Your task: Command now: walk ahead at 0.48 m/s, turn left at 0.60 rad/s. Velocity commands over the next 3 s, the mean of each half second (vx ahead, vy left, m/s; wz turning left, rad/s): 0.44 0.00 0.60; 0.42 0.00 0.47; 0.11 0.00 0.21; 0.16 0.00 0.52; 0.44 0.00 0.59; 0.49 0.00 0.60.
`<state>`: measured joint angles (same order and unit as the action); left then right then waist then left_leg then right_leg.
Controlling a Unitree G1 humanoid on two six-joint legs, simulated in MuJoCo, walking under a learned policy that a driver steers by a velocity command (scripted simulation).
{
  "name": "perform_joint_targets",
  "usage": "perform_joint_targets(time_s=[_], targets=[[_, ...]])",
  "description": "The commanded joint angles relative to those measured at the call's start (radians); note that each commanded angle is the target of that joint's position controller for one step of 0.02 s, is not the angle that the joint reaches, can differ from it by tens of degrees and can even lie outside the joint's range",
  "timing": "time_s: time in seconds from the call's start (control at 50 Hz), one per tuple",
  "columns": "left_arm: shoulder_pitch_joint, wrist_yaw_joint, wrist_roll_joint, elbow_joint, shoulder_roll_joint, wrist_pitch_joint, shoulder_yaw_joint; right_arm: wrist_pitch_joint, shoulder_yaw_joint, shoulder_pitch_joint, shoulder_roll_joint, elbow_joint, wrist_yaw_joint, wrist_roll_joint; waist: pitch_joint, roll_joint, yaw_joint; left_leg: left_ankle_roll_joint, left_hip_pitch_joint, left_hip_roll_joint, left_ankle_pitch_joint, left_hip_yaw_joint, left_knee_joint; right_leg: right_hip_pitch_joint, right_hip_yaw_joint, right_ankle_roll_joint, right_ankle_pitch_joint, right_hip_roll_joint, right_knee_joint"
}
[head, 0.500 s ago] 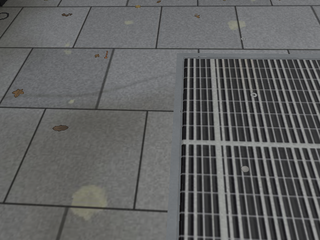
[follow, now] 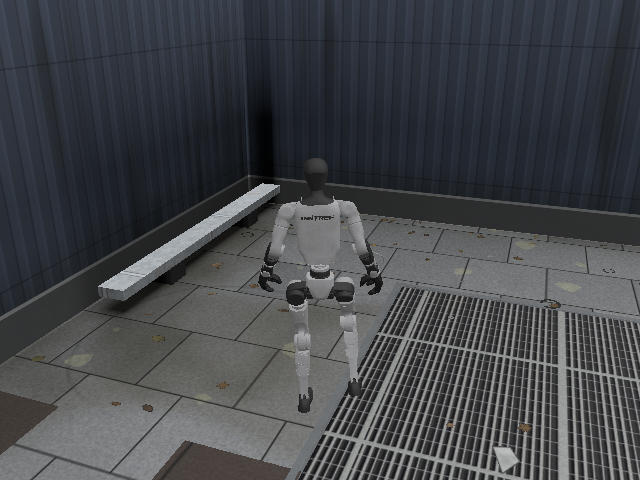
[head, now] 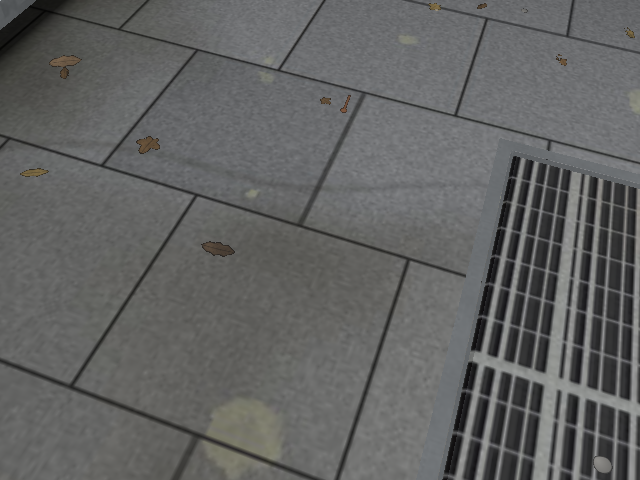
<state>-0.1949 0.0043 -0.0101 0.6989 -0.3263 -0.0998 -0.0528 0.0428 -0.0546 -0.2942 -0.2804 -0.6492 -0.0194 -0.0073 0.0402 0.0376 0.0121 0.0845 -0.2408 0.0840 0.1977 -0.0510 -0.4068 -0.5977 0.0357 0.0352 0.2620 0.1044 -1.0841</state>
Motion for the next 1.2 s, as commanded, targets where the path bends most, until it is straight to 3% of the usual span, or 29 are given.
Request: perform_joint_targets(time_s=[0.02, 0.08, 0.14, 0.22, 0.26, 0.28, 0.3, 0.32, 0.34, 0.36, 0.38, 0.42, 0.46, 0.52, 0.62, 0.72, 0.76, 0.8, 0.82, 0.84, 0.86, 0.88, 0.9, 0.92, 0.94, 1.0, 1.08, 1.14, 1.2], targets=[[0.021, 0.000, -0.011, -0.067, -0.077, 0.001, -0.022, 0.026, -0.046, 0.049, -0.164, 0.057, 0.023, -0.001, -0.040, -0.098, -0.025, 0.197, 0.036, -0.222, -0.242, -0.233, 0.197, -0.073, 0.003, 0.034, -0.126, -0.007, 0.138], [0.163, 0.009, -0.005, -0.100, -0.029, -0.006, -0.001, 0.021, -0.053, 0.000, -0.178, 0.021, 0.034, -0.012, -0.010, -0.111, 0.025, 0.148, -0.019, -0.170, -0.190, -0.186, 0.181, 0.013, -0.006, 0.037, -0.315, -0.064, 0.405], [0.247, 0.024, 0.014, -0.125, -0.044, -0.015, -0.004, 0.018, -0.059, -0.063, -0.192, -0.015, 0.039, -0.023, -0.002, -0.114, 0.053, 0.131, -0.003, -0.196, -0.119, -0.243, 0.161, 0.087, 0.014, 0.024, -0.381, -0.097, 0.527], [0.205, 0.028, 0.017, -0.121, -0.092, -0.023, -0.026, 0.003, -0.062, -0.075, -0.181, -0.035, 0.045, -0.023, -0.013, -0.150, 0.019, 0.097, 0.120, -0.244, -0.159, -0.343, 0.042, 0.142, 0.047, -0.027, -0.248, -0.093, 0.580], [0.048, 0.017, 0.009, -0.090, -0.126, -0.029, -0.052, -0.004, -0.050, -0.061, -0.144, -0.028, 0.039, -0.015, -0.106, -0.143, -0.064, 0.054, 0.098, -0.172, -0.293, -0.316, -0.141, 0.392, 0.018, -0.079, -0.218, -0.090, 0.624], [-0.092, 0.008, -0.012, -0.087, -0.181, -0.030, -0.065, -0.006, -0.030, -0.061, -0.093, 0.001, 0.037, 0.004, -0.262, -0.055, -0.118, 0.009, -0.020, -0.098, -0.167, -0.252, -0.421, 0.661, 0.159, -0.138, -0.253, 0.067, 0.584], [-0.147, 0.011, -0.030, -0.061, -0.242, -0.017, -0.078, -0.001, -0.011, -0.218, -0.025, 0.016, 0.040, -0.024, -0.408, 0.288, -0.047, -0.074, -0.371, 0.053, 0.397, -0.141, -0.778, 0.986, 0.618, -0.313, -0.211, 0.312, 0.665], [-0.128, 0.016, -0.007, -0.082, -0.149, -0.010, -0.059, -0.001, -0.028, -0.225, -0.134, -0.007, 0.044, -0.029, -0.384, 0.219, -0.053, -0.097, -0.463, -0.019, 0.422, -0.177, -0.923, 0.953, 0.717, -0.311, -0.164, 0.338, 0.707], [-0.073, 0.008, -0.004, -0.099, -0.088, -0.002, -0.041, -0.011, -0.047, -0.116, -0.193, 0.002, 0.045, -0.028, -0.258, 0.113, -0.075, -0.116, -0.481, -0.051, 0.351, -0.153, -0.962, 0.828, 0.527, -0.280, -0.289, 0.301, 0.704], [-0.022, 0.005, -0.009, -0.102, -0.066, 0.009, -0.032, -0.021, -0.052, -0.051, -0.199, 0.017, 0.050, -0.017, -0.183, 0.028, -0.062, -0.132, -0.451, -0.084, 0.299, -0.110, -0.948, 0.700, 0.368, -0.259, -0.467, 0.258, 0.699], [-0.005, 0.005, -0.005, -0.086, -0.052, 0.014, -0.029, -0.027, -0.057, -0.022, -0.190, 0.029, 0.049, -0.007, -0.137, 0.014, -0.043, -0.133, -0.432, -0.119, 0.261, -0.093, -0.899, 0.604, 0.270, -0.245, -0.509, 0.214, 0.713], [0.004, 0.003, -0.005, -0.061, -0.049, 0.011, -0.029, -0.045, -0.049, -0.036, -0.130, 0.031, 0.040, -0.022, -0.096, 0.076, -0.016, -0.118, -0.358, -0.162, 0.192, -0.057, -0.810, 0.479, 0.165, -0.226, -0.299, 0.157, 0.810], [0.002, 0.000, 0.004, -0.038, -0.068, 0.002, -0.037, -0.054, -0.037, 0.005, -0.089, 0.052, 0.033, -0.021, -0.054, 0.087, -0.023, -0.113, -0.378, -0.180, 0.156, -0.037, -0.728, 0.446, 0.134, -0.249, -0.158, 0.167, 0.894], [-0.013, -0.005, 0.007, -0.008, -0.102, -0.003, -0.051, -0.048, -0.030, 0.075, -0.077, 0.077, 0.025, -0.011, -0.046, 0.044, -0.036, -0.108, -0.432, -0.203, 0.055, -0.043, -0.606, 0.502, 0.084, -0.262, -0.160, 0.197, 0.936], [-0.027, -0.004, 0.013, 0.027, -0.136, 0.008, -0.060, -0.028, -0.021, 0.188, -0.065, 0.094, -0.002, -0.017, -0.009, 0.020, -0.072, -0.090, -0.409, -0.196, -0.131, 0.006, -0.383, 0.551, -0.076, -0.221, -0.225, 0.168, 0.946], [-0.085, 0.001, 0.037, 0.065, -0.176, 0.032, -0.075, -0.029, -0.019, 0.295, -0.070, 0.138, -0.024, -0.018, 0.036, 0.027, -0.099, -0.050, -0.384, -0.171, -0.058, 0.073, -0.252, 0.641, -0.151, -0.191, -0.272, 0.195, 0.908], [-0.085, 0.000, 0.050, 0.073, -0.201, 0.043, -0.081, -0.032, -0.030, 0.277, -0.089, 0.145, -0.028, -0.012, 0.014, 0.043, -0.066, -0.014, -0.299, -0.129, 0.035, 0.111, -0.216, 0.660, -0.182, -0.174, -0.499, 0.203, 0.818], [-0.073, -0.003, 0.061, 0.079, -0.191, 0.051, -0.072, -0.036, -0.071, 0.058, -0.151, 0.084, -0.020, -0.008, -0.110, 0.019, 0.071, 0.046, 0.062, -0.037, -0.021, 0.159, -0.104, 0.562, -0.265, -0.131, -0.758, 0.151, 0.513], [-0.080, -0.006, 0.032, 0.067, -0.139, 0.045, -0.047, -0.043, -0.103, -0.138, -0.224, 0.028, -0.003, -0.014, -0.210, -0.054, 0.153, 0.095, 0.378, -0.113, -0.037, 0.008, -0.102, 0.332, -0.276, -0.083, -0.532, 0.106, 0.240], [-0.133, 0.002, -0.009, 0.000, -0.009, 0.026, -0.001, -0.033, -0.115, -0.131, -0.346, 0.032, 0.009, -0.022, -0.281, -0.327, 0.054, 0.266, 0.632, -0.392, 0.117, -0.541, -0.011, -0.094, -0.225, -0.013, 0.281, -0.066, -0.115], [-0.063, 0.010, 0.028, 0.013, -0.091, -0.002, -0.015, -0.014, -0.087, -0.137, -0.259, 0.057, 0.003, -0.017, -0.364, -0.199, 0.113, 0.303, 0.633, -0.455, 0.181, -0.704, 0.108, -0.186, -0.010, -0.016, 0.328, -0.079, -0.235], [0.017, 0.015, 0.063, -0.014, -0.144, -0.013, -0.030, 0.002, -0.067, -0.084, -0.208, 0.046, -0.002, -0.003, -0.227, -0.167, 0.110, 0.261, 0.537, -0.429, -0.029, -0.530, 0.107, -0.245, -0.008, -0.027, 0.245, -0.039, -0.238], [0.017, 0.011, 0.050, -0.008, -0.133, -0.017, -0.026, 0.008, -0.056, -0.024, -0.176, 0.044, -0.003, -0.002, -0.165, -0.131, 0.066, 0.224, 0.415, -0.386, -0.249, -0.385, 0.081, -0.198, -0.011, -0.032, 0.174, 0.005, -0.174], [0.013, 0.005, 0.023, 0.008, -0.128, -0.014, -0.027, 0.010, -0.046, 0.041, -0.143, 0.047, -0.002, -0.001, -0.125, -0.105, 0.032, 0.195, 0.303, -0.346, -0.412, -0.284, 0.077, -0.135, -0.007, -0.022, 0.135, 0.030, -0.106], [-0.012, 0.005, 0.016, 0.019, -0.126, -0.004, -0.030, 0.011, -0.036, 0.082, -0.122, 0.053, 0.002, 0.006, -0.110, -0.113, -0.004, 0.180, 0.218, -0.319, -0.507, -0.221, 0.096, -0.059, -0.001, -0.014, 0.106, 0.042, -0.067], [-0.064, 0.005, 0.009, 0.045, -0.076, 0.031, -0.020, 0.022, -0.038, 0.120, -0.140, 0.032, 0.015, 0.013, -0.107, -0.093, -0.050, 0.187, 0.090, -0.293, -0.686, -0.112, 0.144, 0.054, -0.028, 0.025, 0.024, 0.013, 0.040], [0.034, 0.007, 0.003, 0.026, -0.022, 0.038, 0.004, 0.013, -0.037, 0.109, -0.146, -0.016, 0.033, 0.013, -0.090, -0.118, -0.017, 0.134, 0.058, -0.223, -0.685, 0.008, 0.139, 0.126, -0.045, 0.028, -0.208, -0.026, 0.331], [0.086, 0.018, 0.008, 0.016, -0.035, 0.034, 0.002, 0.003, -0.034, 0.065, -0.149, -0.061, 0.035, 0.012, -0.097, -0.117, 0.012, 0.122, 0.109, -0.250, -0.620, -0.018, 0.114, 0.161, -0.029, 0.011, -0.296, -0.049, 0.450], [0.090, 0.026, -0.003, 0.014, -0.063, 0.032, -0.009, -0.005, -0.028, 0.074, -0.141, -0.094, 0.033, 0.004, -0.086, -0.122, -0.002, 0.102, 0.145, -0.274, -0.562, -0.064, 0.028, 0.183, -0.021, -0.032, -0.230, -0.061, 0.521]])
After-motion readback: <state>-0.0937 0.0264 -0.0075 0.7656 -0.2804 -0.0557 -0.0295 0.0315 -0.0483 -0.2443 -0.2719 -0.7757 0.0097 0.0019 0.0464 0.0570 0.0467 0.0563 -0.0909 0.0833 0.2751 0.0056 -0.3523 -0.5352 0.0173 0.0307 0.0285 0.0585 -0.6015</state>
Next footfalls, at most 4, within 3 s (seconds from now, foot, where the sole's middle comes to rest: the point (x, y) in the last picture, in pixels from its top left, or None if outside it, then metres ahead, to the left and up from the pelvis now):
0.28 right None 0.36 -0.12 -0.78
0.82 left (207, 472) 0.47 0.22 -0.78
1.24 right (253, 346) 0.75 0.14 -0.78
1.64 left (171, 440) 0.53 0.30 -0.78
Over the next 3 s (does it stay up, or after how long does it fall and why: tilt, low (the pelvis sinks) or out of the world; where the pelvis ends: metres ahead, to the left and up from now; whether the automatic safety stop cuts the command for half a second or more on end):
stays up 0.78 0.70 0.00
